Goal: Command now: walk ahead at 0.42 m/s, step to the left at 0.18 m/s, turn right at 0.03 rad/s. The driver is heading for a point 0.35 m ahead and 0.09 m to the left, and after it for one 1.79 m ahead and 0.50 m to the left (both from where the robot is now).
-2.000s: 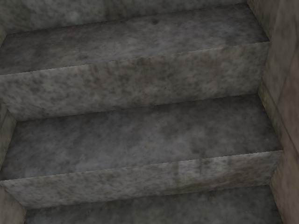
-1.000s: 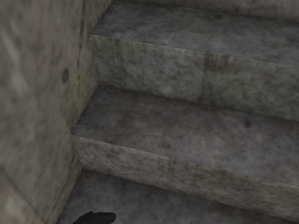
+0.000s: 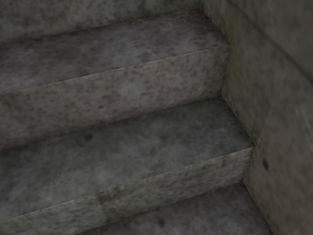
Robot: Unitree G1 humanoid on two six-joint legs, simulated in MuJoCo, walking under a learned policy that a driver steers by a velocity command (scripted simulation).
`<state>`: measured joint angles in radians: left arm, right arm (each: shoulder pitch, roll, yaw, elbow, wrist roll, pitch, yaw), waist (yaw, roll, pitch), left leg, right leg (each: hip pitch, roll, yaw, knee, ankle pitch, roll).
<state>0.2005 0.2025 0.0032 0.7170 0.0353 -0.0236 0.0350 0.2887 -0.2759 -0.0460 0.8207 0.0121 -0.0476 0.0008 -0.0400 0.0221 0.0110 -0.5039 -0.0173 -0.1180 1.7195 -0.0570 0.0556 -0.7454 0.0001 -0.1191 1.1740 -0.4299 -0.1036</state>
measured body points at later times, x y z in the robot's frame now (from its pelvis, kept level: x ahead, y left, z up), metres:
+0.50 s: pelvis +0.18 +0.04 +0.12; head +0.22 +0.03 +0.57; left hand +0.09 +0.33 +0.01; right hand +0.43 -0.06 +0.02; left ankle +0.26 +0.22 -0.35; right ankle +0.11 -0.08 -0.64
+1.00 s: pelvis +0.36 +0.10 +0.31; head +0.37 +0.12 +0.76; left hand +0.43 +0.31 +0.17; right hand +0.50 -0.09 +0.17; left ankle +0.25 +0.21 -0.43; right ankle +0.41 -0.04 -0.20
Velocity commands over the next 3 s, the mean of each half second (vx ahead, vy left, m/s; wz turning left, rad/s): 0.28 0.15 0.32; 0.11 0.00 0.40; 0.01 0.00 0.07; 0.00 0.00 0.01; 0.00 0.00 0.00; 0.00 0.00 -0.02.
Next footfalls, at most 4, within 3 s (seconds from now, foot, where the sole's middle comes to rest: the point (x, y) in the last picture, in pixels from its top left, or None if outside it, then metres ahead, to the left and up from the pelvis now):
0.56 left None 0.29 0.23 -0.47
0.98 right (179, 197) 0.42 -0.04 -0.24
1.12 right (189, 231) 0.40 -0.07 -0.42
1.42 left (68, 163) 0.55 0.28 -0.25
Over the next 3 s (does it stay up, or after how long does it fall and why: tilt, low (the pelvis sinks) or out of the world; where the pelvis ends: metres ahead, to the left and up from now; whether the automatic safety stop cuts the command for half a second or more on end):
stays up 0.31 0.17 0.30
